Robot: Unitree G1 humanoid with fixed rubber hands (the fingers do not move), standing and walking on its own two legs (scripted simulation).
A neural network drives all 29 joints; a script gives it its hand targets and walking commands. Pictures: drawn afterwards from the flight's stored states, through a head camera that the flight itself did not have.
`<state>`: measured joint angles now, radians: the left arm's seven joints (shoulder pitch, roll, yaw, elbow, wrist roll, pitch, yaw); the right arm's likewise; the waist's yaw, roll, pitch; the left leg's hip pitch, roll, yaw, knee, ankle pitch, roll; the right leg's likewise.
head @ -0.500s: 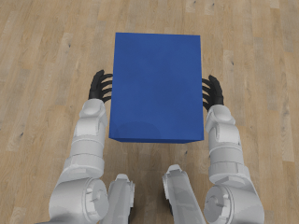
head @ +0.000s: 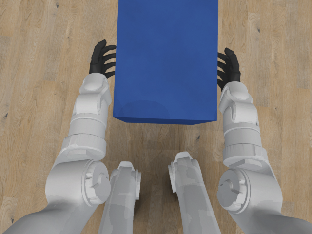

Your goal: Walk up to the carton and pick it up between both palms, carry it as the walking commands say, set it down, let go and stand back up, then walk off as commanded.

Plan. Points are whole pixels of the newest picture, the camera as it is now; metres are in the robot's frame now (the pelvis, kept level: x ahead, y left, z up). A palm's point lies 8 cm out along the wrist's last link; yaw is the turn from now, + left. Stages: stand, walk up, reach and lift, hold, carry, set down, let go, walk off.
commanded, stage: set down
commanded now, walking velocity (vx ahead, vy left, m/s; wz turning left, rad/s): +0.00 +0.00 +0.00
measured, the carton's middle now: (163, 72) +0.52 -0.07 -0.16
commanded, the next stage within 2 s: none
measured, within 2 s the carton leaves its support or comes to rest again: neither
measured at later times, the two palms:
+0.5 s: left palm (109, 78) +0.53 +0.09 -0.17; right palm (217, 85) +0.48 -0.22 -0.18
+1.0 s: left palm (114, 83) +0.55 +0.09 -0.26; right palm (208, 86) +0.50 -0.22 -0.26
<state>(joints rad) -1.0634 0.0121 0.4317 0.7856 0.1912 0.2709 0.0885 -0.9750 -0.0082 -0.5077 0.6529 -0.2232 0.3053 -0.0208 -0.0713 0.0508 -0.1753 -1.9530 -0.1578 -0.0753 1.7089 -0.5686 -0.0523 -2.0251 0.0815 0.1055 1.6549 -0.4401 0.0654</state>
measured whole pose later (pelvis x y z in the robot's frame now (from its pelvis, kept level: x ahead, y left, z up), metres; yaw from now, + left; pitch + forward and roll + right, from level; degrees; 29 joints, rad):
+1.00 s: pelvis -0.01 +0.00 -0.11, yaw +2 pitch +45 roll +1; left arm -1.39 0.16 0.28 0.93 0.05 0.23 0.16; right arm -1.27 -0.18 -0.45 0.79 -0.10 0.26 -0.05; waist -0.09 0.04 0.15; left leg -2.24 -0.20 -0.07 2.08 -0.63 -0.09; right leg -2.31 0.07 0.07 2.03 -0.51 0.07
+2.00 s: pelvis -0.01 +0.00 -0.14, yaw +2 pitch +38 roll -1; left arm -1.47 0.23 0.19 1.07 -0.03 0.17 0.15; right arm -1.35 -0.25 -0.38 0.92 -0.04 0.22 -0.01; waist -0.11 0.05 0.35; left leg -2.21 -0.17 -0.04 2.23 -0.67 -0.05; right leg -2.26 0.02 0.04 2.16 -0.56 0.05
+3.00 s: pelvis -0.01 +0.00 -0.14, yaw +1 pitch +35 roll -1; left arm -1.50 0.30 0.07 1.10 -0.08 0.10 0.11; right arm -1.43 -0.30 -0.33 1.13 0.06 0.05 -0.05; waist -0.11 0.02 0.43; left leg -2.20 -0.13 -0.04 2.25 -0.66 -0.04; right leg -2.25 0.01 0.02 2.18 -0.55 0.04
